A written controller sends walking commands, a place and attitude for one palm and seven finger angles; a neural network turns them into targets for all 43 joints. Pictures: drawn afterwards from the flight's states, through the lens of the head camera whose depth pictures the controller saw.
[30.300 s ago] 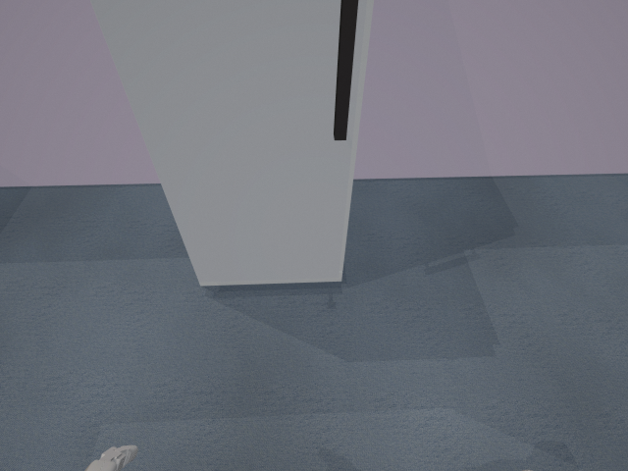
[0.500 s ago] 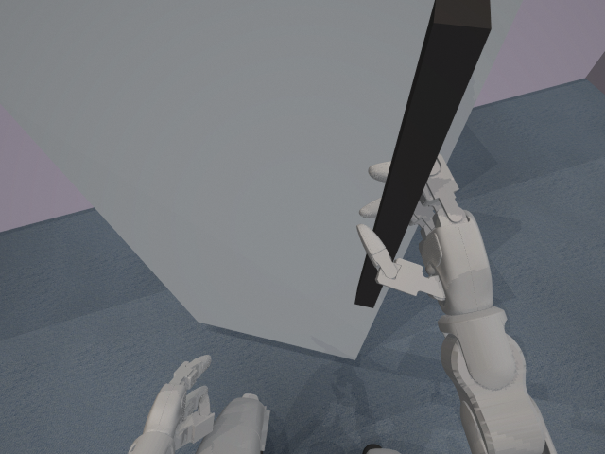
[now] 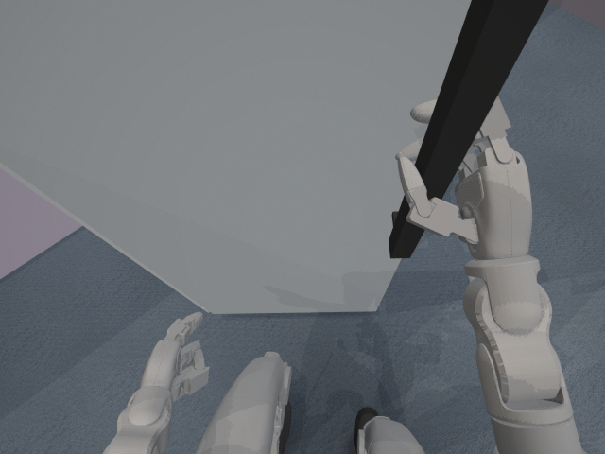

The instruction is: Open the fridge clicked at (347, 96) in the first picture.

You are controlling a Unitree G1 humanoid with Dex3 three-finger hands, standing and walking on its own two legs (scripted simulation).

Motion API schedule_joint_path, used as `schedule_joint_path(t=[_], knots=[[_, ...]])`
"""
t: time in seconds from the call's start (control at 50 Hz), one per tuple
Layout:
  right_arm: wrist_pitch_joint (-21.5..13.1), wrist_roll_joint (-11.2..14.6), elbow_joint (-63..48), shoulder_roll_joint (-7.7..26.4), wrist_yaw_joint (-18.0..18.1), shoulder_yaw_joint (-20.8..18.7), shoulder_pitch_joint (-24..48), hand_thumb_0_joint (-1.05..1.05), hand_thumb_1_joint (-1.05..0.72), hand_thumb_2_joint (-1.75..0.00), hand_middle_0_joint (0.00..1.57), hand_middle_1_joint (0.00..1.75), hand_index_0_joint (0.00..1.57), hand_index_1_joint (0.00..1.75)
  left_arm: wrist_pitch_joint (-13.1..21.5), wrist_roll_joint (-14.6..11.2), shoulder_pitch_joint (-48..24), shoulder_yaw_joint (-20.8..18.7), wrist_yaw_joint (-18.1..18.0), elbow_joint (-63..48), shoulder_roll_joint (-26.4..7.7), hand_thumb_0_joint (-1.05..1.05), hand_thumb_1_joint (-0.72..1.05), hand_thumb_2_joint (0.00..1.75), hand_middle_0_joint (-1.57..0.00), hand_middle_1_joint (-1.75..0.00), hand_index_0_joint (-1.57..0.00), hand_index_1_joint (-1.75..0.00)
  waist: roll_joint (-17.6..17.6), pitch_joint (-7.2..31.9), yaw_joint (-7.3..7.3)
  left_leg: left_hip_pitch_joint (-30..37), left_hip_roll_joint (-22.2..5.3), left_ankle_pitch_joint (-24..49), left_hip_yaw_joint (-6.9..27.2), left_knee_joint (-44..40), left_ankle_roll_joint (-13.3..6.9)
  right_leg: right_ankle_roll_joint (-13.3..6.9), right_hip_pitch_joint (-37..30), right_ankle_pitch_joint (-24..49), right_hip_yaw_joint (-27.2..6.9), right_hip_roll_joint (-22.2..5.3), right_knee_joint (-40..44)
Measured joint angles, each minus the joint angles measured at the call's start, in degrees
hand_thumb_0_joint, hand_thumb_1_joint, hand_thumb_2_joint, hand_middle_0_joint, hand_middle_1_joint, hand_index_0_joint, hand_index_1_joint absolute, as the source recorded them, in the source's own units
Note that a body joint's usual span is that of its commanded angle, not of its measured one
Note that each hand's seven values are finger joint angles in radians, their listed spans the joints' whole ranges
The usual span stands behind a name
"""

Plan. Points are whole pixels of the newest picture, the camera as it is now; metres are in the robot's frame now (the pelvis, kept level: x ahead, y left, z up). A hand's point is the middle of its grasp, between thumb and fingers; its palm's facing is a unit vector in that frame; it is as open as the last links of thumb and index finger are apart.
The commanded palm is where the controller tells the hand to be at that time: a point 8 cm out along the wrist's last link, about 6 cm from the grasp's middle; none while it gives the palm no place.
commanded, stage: walk backward, drawing the door open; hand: right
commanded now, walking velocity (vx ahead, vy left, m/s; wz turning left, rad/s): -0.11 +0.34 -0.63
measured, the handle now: (431, 147) +0.40 -0.08 +0.16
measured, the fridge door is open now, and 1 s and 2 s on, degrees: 39 62 75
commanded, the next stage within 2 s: stop walking and hold the door back in 1.44 s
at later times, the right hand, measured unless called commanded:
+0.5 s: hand (391, 297) +0.25 -0.05 +0.15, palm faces +0.28 +0.96 -0.08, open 6.6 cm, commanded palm +0.21 -0.09 +0.15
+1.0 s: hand (356, 383) +0.19 -0.02 +0.15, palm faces +0.66 +0.72 -0.22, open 6.7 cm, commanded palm +0.12 -0.04 +0.15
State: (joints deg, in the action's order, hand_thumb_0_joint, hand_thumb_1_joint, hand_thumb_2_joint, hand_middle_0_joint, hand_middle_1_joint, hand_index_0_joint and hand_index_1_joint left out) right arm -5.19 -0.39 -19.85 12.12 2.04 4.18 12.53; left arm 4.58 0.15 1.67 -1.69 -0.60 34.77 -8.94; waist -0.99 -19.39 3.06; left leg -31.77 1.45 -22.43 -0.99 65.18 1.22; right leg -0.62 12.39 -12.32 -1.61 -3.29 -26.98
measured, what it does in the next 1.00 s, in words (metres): steps to the left, turning right: left foot, then right foot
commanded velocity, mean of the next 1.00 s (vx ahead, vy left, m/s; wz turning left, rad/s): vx -0.22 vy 0.10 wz -0.36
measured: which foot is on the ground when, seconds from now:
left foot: up 0.00-0.20, down 0.22-0.46, up 0.48-0.84, down 0.86-1.00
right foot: down 0.00-0.20, up 0.22-0.42, down 0.44-0.86, up 0.88-1.00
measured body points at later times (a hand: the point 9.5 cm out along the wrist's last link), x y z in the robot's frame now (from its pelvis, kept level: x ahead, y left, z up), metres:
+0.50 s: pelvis +0.00 +0.15 -0.03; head +0.07 +0.11 +0.41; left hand +0.24 +0.35 -0.11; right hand +0.23 -0.10 +0.15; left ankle +0.02 +0.30 -0.72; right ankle +0.01 +0.09 -0.75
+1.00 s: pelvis -0.01 +0.29 -0.01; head +0.04 +0.28 +0.43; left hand +0.24 +0.43 -0.11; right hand +0.15 -0.06 +0.17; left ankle +0.10 +0.41 -0.75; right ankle -0.05 +0.17 -0.67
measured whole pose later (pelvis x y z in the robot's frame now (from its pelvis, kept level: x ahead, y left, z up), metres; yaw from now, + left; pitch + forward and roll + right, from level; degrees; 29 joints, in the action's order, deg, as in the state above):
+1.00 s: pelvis -0.01 +0.29 -0.01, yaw -21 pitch -4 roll -1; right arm -5.2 5.0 -18.0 16.8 8.2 -17.2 -4.8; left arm 3.0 -1.1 5.0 1.9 -3.1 34.7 -11.5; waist 0.0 -11.0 1.0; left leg -14.9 -4.4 -10.4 0.8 29.4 2.5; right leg 1.8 25.7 -26.8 -2.3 2.3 -64.0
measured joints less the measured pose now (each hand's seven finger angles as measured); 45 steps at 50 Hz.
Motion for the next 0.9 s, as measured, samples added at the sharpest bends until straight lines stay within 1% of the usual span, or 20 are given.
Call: schedule_joint_path(t=[0.08, 0.14, 0.18, 0.22, 0.26, 0.3, 0.32, 0.36, 0.42, 0.44, 0.48, 0.5, 0.52, 0.56, 0.6, 0.68, 0.78, 0.82, 0.86, 0.9], knots=[[2.4, 1.2, -0.4, -0.3, -0.3, -0.6, -2.6, -0.04, -0.60, -0.81, 0.45, 1.40, 0.21, 1.31, -0.7, -1.1, 2.4, 0.3, 0.9, 0.4, 0.4, 0.01, 0.91, 0.90, -0.20, -0.30, -0.20, -0.30, 3.1, 1.7, -2.04, 1.9, -2.7, 3.5, 1.9, -8.2, 0.5, 3.2, -0.2, 1.1, -4.0, -4.1, 1.2], [2.2, 2.9, -2.0, 0.8, 0.2, -2.3, -7.4, -0.04, -0.61, -0.82, 0.45, 1.40, 0.20, 1.31, -1.0, -2.0, 4.4, 0.5, 1.1, -0.5, 1.2, 0.01, 0.91, 0.90, -0.20, -0.30, -0.20, -0.30, 4.7, 4.1, -2.57, 9.3, -3.9, 2.1, 2.1, -19.8, 1.2, 5.2, 0.8, -0.2, -6.6, -6.2, -0.5], [1.9, 3.5, -2.0, 1.6, 0.9, -3.5, -9.0, -0.05, -0.61, -0.83, 0.45, 1.40, 0.20, 1.30, -0.9, -2.5, 5.7, 0.8, 0.9, -0.9, 1.6, 0.01, 0.91, 0.90, -0.20, -0.30, -0.20, -0.30, 5.1, 6.2, -3.34, 16.1, -4.0, 5.1, 1.4, -29.8, 1.7, 6.2, 2.9, -2.0, -8.9, -6.6, -3.8], [1.7, 3.6, -2.1, 2.7, 1.7, -5.8, -9.2, -0.06, -0.61, -0.83, 0.45, 1.40, 0.20, 1.30, -0.9, -2.8, 6.0, 1.6, 0.8, -0.7, 1.8, 0.01, 0.90, 0.90, -0.20, -0.30, -0.20, -0.30, 3.2, 8.5, -4.31, 21.4, -5.3, 9.0, 0.7, -38.3, 2.7, 4.5, 6.7, -6.8, -10.2, -5.2, -11.0], [0.4, 3.4, -1.7, 0.2, 2.6, -7.8, -9.9, -0.06, -0.63, -0.84, 0.45, 1.40, 0.22, 1.31, -1.4, -2.6, 3.3, 1.1, 0.1, 0.7, -0.5, 0.01, 0.90, 0.90, -0.21, -0.30, -0.20, -0.30, 6.1, 7.4, -2.75, 20.7, -4.0, 6.1, -1.7, -34.4, 4.1, 2.5, 12.0, -15.8, -11.2, -3.7, -26.4], [0.2, 3.7, -2.6, -0.6, 3.1, -8.7, -11.7, -0.06, -0.63, -0.84, 0.45, 1.40, 0.23, 1.32, -2.1, -2.0, 1.9, 0.2, -0.6, 1.3, -1.9, 0.01, 0.91, 0.90, -0.20, -0.30, -0.20, -0.30, 5.7, 7.0, -1.73, 20.3, -5.1, 4.7, -2.6, -32.5, 3.7, 2.1, 15.4, -19.8, -6.4, -0.3, -39.0], [0.1, 3.9, -3.3, -0.4, 3.4, -8.9, -12.8, -0.05, -0.63, -0.83, 0.45, 1.40, 0.24, 1.33, -2.5, -1.9, 1.6, -0.2, -0.9, 1.1, -2.3, 0.01, 0.91, 0.90, -0.20, -0.30, -0.20, -0.30, 4.8, 6.9, -1.45, 20.2, -5.9, 4.5, -2.7, -32.2, 3.1, 2.0, 15.8, -20.6, -3.4, 1.0, -41.7], [-0.5, 4.2, -4.6, 0.1, 3.7, -8.8, -14.6, -0.05, -0.63, -0.83, 0.45, 1.40, 0.25, 1.33, -3.6, -1.7, 2.0, -0.6, -1.4, -0.3, -3.0, 0.01, 0.91, 0.90, -0.20, -0.30, -0.20, -0.30, 3.1, 7.3, -0.30, 20.2, -7.3, 4.5, -4.0, -32.3, 2.3, 1.6, 14.8, -20.7, 1.8, 2.5, -39.1], [-0.7, 4.4, -7.1, 1.1, 3.3, -7.4, -15.9, -0.05, -0.61, -0.82, 0.45, 1.40, 0.27, 1.34, -4.2, -1.2, 4.0, -1.0, -2.1, -2.6, -3.8, 0.01, 0.91, 0.90, -0.20, -0.30, -0.20, -0.30, 1.7, 8.9, 1.55, 18.9, -8.5, 3.1, -7.7, -30.5, 2.3, 1.1, 9.7, -14.2, 7.0, 3.1, -21.9], [-0.6, 4.6, -8.2, 1.4, 3.2, -6.8, -15.8, -0.06, -0.61, -0.82, 0.45, 1.40, 0.27, 1.34, -4.2, -1.2, 4.7, -1.1, -2.3, -3.3, -4.1, 0.01, 0.91, 0.90, -0.20, -0.30, -0.20, -0.30, 1.6, 9.6, 1.62, 17.5, -8.6, 1.9, -8.6, -28.0, 2.0, 1.0, 6.9, -9.0, 8.1, 3.0, -13.9], [-1.2, 4.6, -9.1, 2.4, 3.1, -6.2, -14.4, -0.06, -0.60, -0.83, 0.46, 1.40, 0.28, 1.34, -3.9, -0.9, 3.9, -1.7, -2.7, -3.0, -2.7, 0.01, 0.91, 0.90, -0.20, -0.30, -0.19, -0.30, -2.0, 7.4, -0.21, 13.6, -9.4, -2.5, -5.3, -18.1, 0.3, -2.5, 5.4, -6.3, 9.8, 4.4, -11.9], [-1.5, 4.2, -9.1, 2.5, 3.2, -6.1, -14.0, -0.06, -0.61, -0.83, 0.46, 1.40, 0.28, 1.34, -3.9, -0.8, 3.5, -1.6, -2.5, -2.6, -2.0, 0.01, 0.91, 0.90, -0.20, -0.30, -0.19, -0.30, -2.6, 6.1, -1.21, 11.6, -7.7, -5.2, -3.1, -11.9, 0.2, -3.8, 4.7, -6.4, 9.8, 4.2, -11.8], [-1.6, 3.8, -9.0, 2.6, 3.1, -5.9, -14.0, -0.06, -0.61, -0.84, 0.46, 1.40, 0.28, 1.34, -3.6, -0.5, 3.4, -1.2, -2.1, -2.3, -1.5, 0.01, 0.91, 0.90, -0.20, -0.30, -0.19, -0.30, -2.4, 5.3, -1.41, 9.6, -5.6, -6.5, -1.8, -5.6, 0.3, -4.4, 4.1, -6.1, 9.0, 3.7, -10.9], [-1.2, 3.2, -8.4, 3.3, 3.2, -5.5, -14.5, -0.04, -0.61, -0.84, 0.46, 1.40, 0.28, 1.35, -3.3, -0.2, 3.6, -0.1, -1.5, -1.7, -0.3, 0.01, 0.91, 0.90, -0.20, -0.30, -0.19, -0.30, -1.3, 4.8, -0.77, 6.1, -2.3, -5.8, -1.2, 4.7, 0.5, -3.9, 3.1, -3.7, 5.8, 2.6, -7.3], [-0.4, 2.6, -7.8, 3.7, 3.6, -4.9, -15.0, -0.03, -0.60, -0.83, 0.46, 1.40, 0.29, 1.36, -3.4, -0.6, 4.0, 1.0, -0.9, -1.4, 0.5, 0.01, 0.91, 0.90, -0.20, -0.30, -0.19, -0.30, 0.4, 5.2, -1.04, 3.5, -0.8, -4.1, -1.6, 8.3, 0.7, -2.8, 2.1, -0.5, 3.1, 1.3, -2.8], [1.8, 3.2, -6.3, 3.4, 3.8, -4.6, -15.0, -0.01, -0.61, -0.82, 0.46, 1.40, 0.31, 1.37, -3.0, -1.3, 4.5, 2.5, -1.0, -1.7, 1.1, 0.01, 0.91, 0.90, -0.20, -0.30, -0.20, -0.30, 3.6, 5.9, -3.38, 3.8, -1.3, -1.9, -1.7, -0.6, 1.1, -0.9, 0.7, 3.3, 0.4, -1.6, 2.5], [2.8, 5.0, -3.0, 4.3, 4.5, -7.9, -15.0, -0.03, -0.61, -0.80, 0.46, 1.40, 0.30, 1.36, -2.0, -1.8, 4.2, 4.0, -2.0, -2.6, 1.6, 0.01, 0.91, 0.90, -0.20, -0.30, -0.20, -0.30, 5.7, 6.8, -5.28, 11.1, -2.6, -2.0, -0.9, -18.3, 1.3, 1.6, 0.6, 3.8, -0.8, -3.2, 2.2], [2.9, 5.4, -1.3, 4.9, 4.8, -10.1, -14.6, -0.04, -0.60, -0.80, 0.46, 1.40, 0.28, 1.35, -1.4, -1.8, 4.1, 4.6, -2.2, -3.0, 1.4, 0.01, 0.90, 0.90, -0.20, -0.30, -0.20, -0.30, 5.9, 7.3, -5.81, 16.1, -2.9, 4.0, -0.8, -28.8, 1.3, 2.9, 2.0, 2.9, -1.3, -3.3, -0.6], [3.1, 5.8, -0.3, 6.6, 4.8, -13.6, -13.9, -0.06, -0.58, -0.80, 0.46, 1.40, 0.28, 1.33, -0.3, -1.3, 4.8, 5.9, -1.7, -4.0, 1.4, 0.01, 0.90, 0.90, -0.20, -0.30, -0.22, -0.31, 3.8, 8.2, -6.32, 20.9, -4.5, 13.2, 0.0, -39.1, 1.0, 3.9, 4.7, 0.2, -1.0, -2.3, -6.3], [1.5, 5.4, 1.4, 5.1, 5.1, -17.2, -13.8, -0.07, -0.56, -0.80, 0.46, 1.40, 0.29, 1.32, -0.1, -1.3, 3.4, 6.7, -1.4, -3.3, -0.5, 0.01, 0.91, 0.90, -0.21, -0.30, -0.26, -0.33, 5.7, 7.0, -5.11, 19.8, -3.0, 12.8, -0.5, -36.6, 1.3, 3.0, 8.4, -9.3, -3.6, -1.8, -16.7]])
